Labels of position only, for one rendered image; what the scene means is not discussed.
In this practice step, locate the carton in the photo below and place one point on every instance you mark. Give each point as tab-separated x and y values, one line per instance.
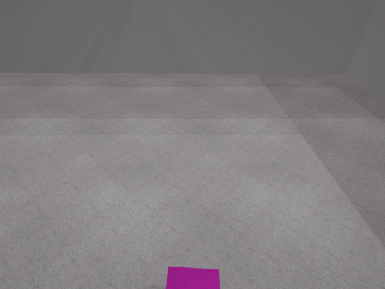
192	278

